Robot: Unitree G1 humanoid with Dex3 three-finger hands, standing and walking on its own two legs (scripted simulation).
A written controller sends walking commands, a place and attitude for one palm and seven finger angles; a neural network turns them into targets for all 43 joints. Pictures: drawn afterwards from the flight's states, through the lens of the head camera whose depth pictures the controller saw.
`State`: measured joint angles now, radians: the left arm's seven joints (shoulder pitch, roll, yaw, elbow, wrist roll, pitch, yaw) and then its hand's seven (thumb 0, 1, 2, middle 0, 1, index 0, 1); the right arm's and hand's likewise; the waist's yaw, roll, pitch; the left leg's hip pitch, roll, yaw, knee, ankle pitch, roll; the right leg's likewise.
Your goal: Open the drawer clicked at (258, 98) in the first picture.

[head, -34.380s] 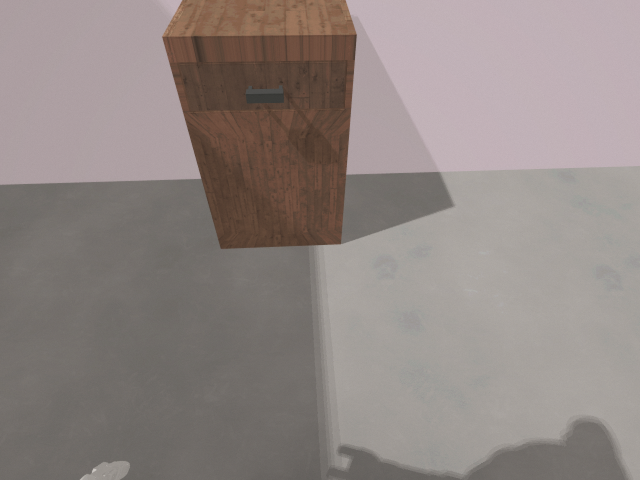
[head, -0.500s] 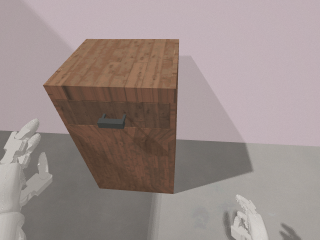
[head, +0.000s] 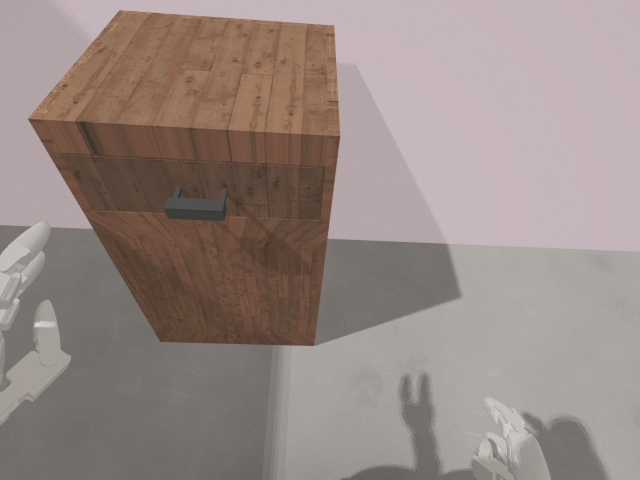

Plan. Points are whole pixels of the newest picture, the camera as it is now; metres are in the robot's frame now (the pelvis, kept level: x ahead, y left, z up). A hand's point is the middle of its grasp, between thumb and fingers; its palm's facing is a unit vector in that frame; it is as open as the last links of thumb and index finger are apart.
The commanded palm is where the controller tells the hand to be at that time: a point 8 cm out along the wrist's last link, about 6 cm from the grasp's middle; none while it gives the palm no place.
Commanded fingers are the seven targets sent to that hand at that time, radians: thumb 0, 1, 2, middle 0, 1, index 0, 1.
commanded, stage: step back with the hand held close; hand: left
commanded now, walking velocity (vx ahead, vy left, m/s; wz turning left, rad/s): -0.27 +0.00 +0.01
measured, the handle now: (198, 200) +0.59 +0.26 -0.06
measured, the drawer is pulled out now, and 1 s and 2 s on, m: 0.00 0.00 0.00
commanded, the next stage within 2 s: stop stepping back and stand still in 1.20 s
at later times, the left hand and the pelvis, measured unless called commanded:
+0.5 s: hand out of the picture +0.12 +0.25 +0.16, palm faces +0.40 -0.78 -0.48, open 7.4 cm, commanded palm +0.06 +0.29 +0.18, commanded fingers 0.00 0.90 0.90 -0.20 -0.30 -0.20 -0.30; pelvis -0.06 +0.00 -0.01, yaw +3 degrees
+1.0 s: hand out of the picture +0.07 +0.21 +0.16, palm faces +0.36 -0.83 -0.43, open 7.4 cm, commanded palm +0.01 +0.25 +0.18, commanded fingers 0.00 0.90 0.90 -0.20 -0.30 -0.20 -0.30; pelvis -0.13 -0.02 -0.01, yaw -2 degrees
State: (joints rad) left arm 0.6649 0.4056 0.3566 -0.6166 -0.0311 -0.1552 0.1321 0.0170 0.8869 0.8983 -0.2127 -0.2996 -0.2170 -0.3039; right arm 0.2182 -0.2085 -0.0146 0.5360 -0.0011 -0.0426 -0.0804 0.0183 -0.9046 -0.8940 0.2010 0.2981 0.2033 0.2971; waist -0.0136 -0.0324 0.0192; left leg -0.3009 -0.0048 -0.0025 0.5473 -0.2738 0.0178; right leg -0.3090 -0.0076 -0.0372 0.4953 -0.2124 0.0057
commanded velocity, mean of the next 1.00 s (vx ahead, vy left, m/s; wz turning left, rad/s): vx -0.35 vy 0.00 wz -0.03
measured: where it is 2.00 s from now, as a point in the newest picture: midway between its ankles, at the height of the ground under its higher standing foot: outside the picture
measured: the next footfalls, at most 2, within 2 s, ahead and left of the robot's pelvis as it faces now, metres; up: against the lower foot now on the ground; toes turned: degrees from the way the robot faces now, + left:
right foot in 0.98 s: -0.20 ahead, -0.10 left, -0.01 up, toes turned -1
left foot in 1.16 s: -0.07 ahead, +0.06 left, +0.00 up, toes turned -1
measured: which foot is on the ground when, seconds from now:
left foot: down 0.00-0.98, up 1.00-1.00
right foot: down 0.00-0.72, up 0.74-0.96, down 0.98-1.00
